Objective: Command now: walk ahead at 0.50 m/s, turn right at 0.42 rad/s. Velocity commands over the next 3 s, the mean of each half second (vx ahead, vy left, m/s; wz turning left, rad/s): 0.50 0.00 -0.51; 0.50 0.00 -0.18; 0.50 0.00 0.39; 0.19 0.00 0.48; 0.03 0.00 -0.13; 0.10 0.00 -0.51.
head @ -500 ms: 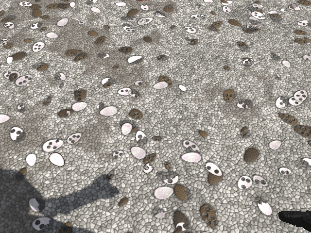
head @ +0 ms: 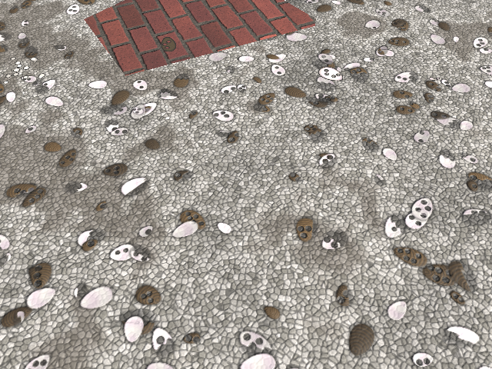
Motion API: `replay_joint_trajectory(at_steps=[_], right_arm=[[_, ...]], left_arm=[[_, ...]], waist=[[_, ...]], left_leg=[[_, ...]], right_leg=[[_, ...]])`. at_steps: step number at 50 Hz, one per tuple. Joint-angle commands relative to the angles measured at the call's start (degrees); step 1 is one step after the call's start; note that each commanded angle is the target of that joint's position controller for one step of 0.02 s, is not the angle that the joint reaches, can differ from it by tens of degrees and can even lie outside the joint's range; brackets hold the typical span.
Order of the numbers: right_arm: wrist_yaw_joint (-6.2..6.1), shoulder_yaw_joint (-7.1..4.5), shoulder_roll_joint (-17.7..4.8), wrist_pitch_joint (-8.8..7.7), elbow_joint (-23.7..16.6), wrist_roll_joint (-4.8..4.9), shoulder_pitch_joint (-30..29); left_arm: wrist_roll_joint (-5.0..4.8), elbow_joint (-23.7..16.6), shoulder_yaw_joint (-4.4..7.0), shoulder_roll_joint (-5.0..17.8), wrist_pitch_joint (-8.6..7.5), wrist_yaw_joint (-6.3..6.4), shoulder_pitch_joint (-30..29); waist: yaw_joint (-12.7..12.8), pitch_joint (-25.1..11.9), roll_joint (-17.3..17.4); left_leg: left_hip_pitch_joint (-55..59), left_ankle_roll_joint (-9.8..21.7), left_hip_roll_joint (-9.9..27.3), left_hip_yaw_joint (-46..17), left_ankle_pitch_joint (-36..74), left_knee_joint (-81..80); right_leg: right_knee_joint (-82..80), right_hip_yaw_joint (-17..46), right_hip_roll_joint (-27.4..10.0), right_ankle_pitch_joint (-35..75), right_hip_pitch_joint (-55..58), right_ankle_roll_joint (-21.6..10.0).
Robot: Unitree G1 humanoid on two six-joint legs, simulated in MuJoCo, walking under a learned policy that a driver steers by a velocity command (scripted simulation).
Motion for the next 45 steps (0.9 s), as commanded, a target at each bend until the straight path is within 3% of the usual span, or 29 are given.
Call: replay_joint_trajectory(at_steps=[1, 2, 3, 4, 5, 6, 9, 11, 14, 18, 20, 22, 23, 24, 25, 26, 27, 28, 29, 30, 32, 35, 37, 42, 45], right_arm=[[0.14, 1.14, -0.53, -1.95, -6.87, -1.93, 6.26], [1.13, 0.49, -5.03, -3.88, -6.41, -0.37, 1.23], [1.81, -0.18, -7.67, -5.19, -8.7, 1.77, -4.84], [1.71, 0.22, -6.91, -5.91, -9.71, 1.44, -7.81], [1.44, -0.02, -6.8, -6.08, -9.98, 0.07, -8.99], [1.32, -0.34, -6.95, -5.69, -10.1, -0.56, -8.17], [1.05, -0.09, -5.15, -4.1, -9.65, -1.03, -5.63], [0.8, 0.54, -3.62, -3.58, -10.62, -1.22, -9.02], [1.07, 1.13, -2.14, -3.89, -11.81, -0.92, -15.64], [1.67, 0.41, -3.84, -4.63, -13.04, 0.2, -19.95], [1.85, -0.39, -5.36, -5.06, -12.9, 0.41, -19.07], [1.57, -1.47, -6.73, -5.52, -11.42, 0.37, -13.21], [1.16, -2.31, -8.61, -5.79, -10.7, -0.45, -7.12], [0.78, -3.39, -12.98, -5.61, -9.89, -1.68, 0.17], [1.47, -3.86, -13.14, -4.76, -7.4, -0.53, 4.11], [1.66, -2.61, -8.2, -4.62, -7.99, 0.31, 1.98], [1.6, -1.96, -6.08, -4.23, -8.15, 0.12, -0.4], [1.66, -1.48, -5.09, -4.0, -8.04, -0.36, -2.63], [1.63, -1.01, -3.93, -3.96, -7.65, -0.7, -3.78], [1.59, -0.86, -3.72, -4.07, -7.26, -0.94, -4.33], [1.67, -0.89, -3.62, -4.38, -6.23, -0.25, -4.09], [1.54, -1.56, -6.29, -4.36, -4.77, 0.44, -3.32], [1.47, -1.72, -7.33, -3.99, -3.86, 0.71, -2.49], [1.45, -1.76, -8.69, -2.87, -0.66, 1.57, 2.45], [1.13, -2.04, -9.76, -1.89, 0.64, 1.77, 3.01]], left_arm=[[-0.79, -0.64, 5.94, 18.47, -0.25, 0.93, 18.59], [-0.96, -0.79, 4.49, 12.26, -0.17, 1.21, 20.79], [-0.3, -1.23, 3.86, 10.54, -0.13, 1.62, 17.86], [0.02, -2.07, 3.71, 10.19, -0.02, 1.87, 14.36], [0.17, -2.8, 3.4, 9.36, 0.09, 1.97, 11.32], [0.78, -3.6, 3.02, 8.53, 0.07, 2.19, 9.58], [0.26, -4.02, 3.14, 8.88, 0.18, 2.78, 7.93], [0.02, -3.48, 3.68, 10.57, 0.31, 3.44, 8.75], [-0.41, -2.34, 3.94, 11.1, 0.95, 4.17, 10.8], [-0.98, -0.73, 4.05, 10.79, 1.79, 4.45, 14.23], [-0.85, -0.63, 4.12, 10.5, 2.11, 4.62, 14.01], [-0.56, -1.04, 3.87, 9.32, 2.42, 4.51, 12.65], [-0.18, -1.66, 2.9, 6.66, 2.25, 4.25, 12.43], [-0.28, -2.64, 1.62, 2.74, 1.86, 4.16, 17.29], [-1.11, -3.23, 1.13, 3.43, 1.39, 4.25, 21.22], [-1.41, -1.77, 2.23, 8.27, 1.42, 4.29, 18.76], [-0.91, -2.4, 2.58, 9.45, 1.58, 4.26, 13.59], [-0.24, -3.26, 2.54, 8.87, 1.48, 4.22, 10.32], [0.11, -3.71, 2.63, 8.07, 1.35, 4.01, 8.77], [-0.18, -3.83, 2.45, 7.02, 1.3, 3.71, 9.13], [-0.19, -3.57, 1.95, 5.09, 1.37, 3.34, 9.3], [0.62, -4.89, 0.96, 3.32, 0.96, 3.02, 4.71], [0.53, -5.44, 0.45, 2.54, 0.43, 2.58, 1.3], [-0.31, -7.5, 0.51, 3.29, -0.21, 1.63, -6.49], [-0.27, -8.01, 1.13, 4.8, -0.44, 1.19, -6.4]], waist=[[4.91, -20.23, -15.06], [9.2, -23.13, -9.77], [9.91, -14.43, -6.82], [8.31, -9.62, -0.73], [6.19, -5.49, 1.68], [4.17, -4.56, 0.19], [1.73, -2.56, -1.54], [2.52, -1.02, -1.75], [5.21, -0.6, -3.11], [6.59, -1.09, -4.24], [5.46, -1.24, -5.45], [1.97, -2.86, -6.34], [-1.07, -8.19, -4.5], [-1.42, -17.0, 6.06], [-0.49, -19.83, 19.71], [-1.58, -12.37, 11.79], [-1.94, -6.31, 7.16], [-1.23, -2.51, 4.81], [-0.23, -0.42, 4.74], [0.95, 0.11, 6.58], [1.74, -0.22, 7.21], [1.07, 0.46, 5.23], [-0.1, 0.68, 4.86], [-2.4, 1.97, 5.06], [-0.49, 1.68, 5.66]], left_leg=[[-38.13, -1.81, -2.56, -2.7, 3.72, 48.55], [-45.93, -1.32, -2.32, -12.09, -3.69, 54.47], [-49.95, -0.21, 0.96, -12.63, 1.14, 53.58], [-48.85, 0.22, 3.27, -11.82, 5.1, 49.34], [-46.45, -0.3, 4.69, -11.3, 7.2, 44.11], [-42.47, -0.83, 5.73, -11.53, 8.5, 41.59], [-39.16, -3.71, 6.05, -9.68, 9.47, 33.94], [-38.13, -5.41, 5.24, -8.43, 15.5, 26.27], [-32.67, -6.02, 2.56, -7.92, 29.04, 13.0], [-29.46, -5.13, 0.73, -9.97, 31.67, 5.05], [-28.11, -3.64, 0.92, -11.07, 27.62, 3.2], [-19.94, -1.07, 1.15, -9.8, 25.11, 0.18], [-8.85, 1.67, 5.7, -13.01, 23.61, 0.61], [10.81, 8.4, 17.82, -29.69, 17.2, 0.12], [16.69, 13.99, 25.08, -50.71, 2.21, -5.86], [11.06, 12.32, 23.14, -48.19, -5.98, -8.16], [4.46, 10.31, 20.63, -39.7, -1.86, -8.45], [-1.67, 9.85, 18.19, -33.58, 5.29, -9.54], [-5.71, 9.78, 16.24, -29.28, 10.69, -10.91], [-8.65, 9.81, 15.05, -26.46, 14.3, -12.04], [-10.27, 10.69, 13.95, -22.2, 19.64, -13.8], [-10.66, 11.72, 14.09, -17.72, 26.23, -15.86], [-11.07, 10.9, 13.06, -14.27, 28.26, -16.31], [-8.06, 9.24, 14.1, -11.96, 29.44, -14.96], [-4.06, 7.73, 15.89, -11.99, 35.5, -11.36]], right_leg=[[-5.01, 39.78, -18.46, -6.29, 50.91, -18.47], [-12.37, 48.38, -19.25, -14.7, 54.61, -18.07], [-13.76, 39.97, -17.55, -13.05, 48.76, -15.01], [-14.28, 34.39, -15.52, -8.25, 40.76, -13.47], [-15.29, 30.33, -13.8, -1.16, 33.1, -12.98], [-16.49, 27.56, -12.21, 4.28, 28.14, -12.98], [-18.65, 22.49, -10.05, 11.04, 20.02, -13.38], [-19.36, 19.06, -8.12, 11.88, 15.83, -12.4], [-18.33, 16.14, -4.69, 7.18, 12.52, -9.01], [-14.53, 21.5, -6.29, 0.95, 16.8, -7.12], [-11.18, 25.13, -7.77, 0.07, 20.33, -6.18], [-5.8, 25.87, -6.53, 2.12, 20.24, -4.39], [3.76, 23.1, -3.68, 1.62, 17.15, -2.59], [21.84, 15.48, 3.02, -10.81, 3.19, 1.17], [35.19, 11.72, 4.13, -28.47, -9.85, 2.9], [40.34, 13.4, 0.94, -24.65, -14.07, 3.36], [41.18, 11.38, -0.71, -20.13, -14.5, 3.59], [39.12, 10.21, -2.04, -17.06, -13.58, 3.68], [36.34, 10.02, -3.49, -14.75, -12.28, 3.57], [34.18, 9.49, -4.46, -13.52, -9.85, 3.57], [29.62, 7.76, -5.07, -12.65, -8.22, 3.89], [19.57, 5.74, -6.29, -6.47, -8.48, 4.63], [12.18, 4.46, -5.99, -0.29, -6.22, 4.69], [1.74, 2.72, -3.85, 5.46, -2.05, 3.9], [-1.86, 2.04, -2.72, 1.19, 1.35, 1.61]])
